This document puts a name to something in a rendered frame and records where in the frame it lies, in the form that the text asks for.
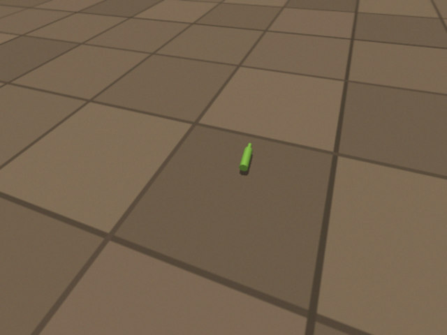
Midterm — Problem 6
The bottle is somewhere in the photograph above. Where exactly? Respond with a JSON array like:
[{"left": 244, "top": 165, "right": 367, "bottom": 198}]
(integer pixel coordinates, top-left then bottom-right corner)
[{"left": 239, "top": 143, "right": 253, "bottom": 171}]

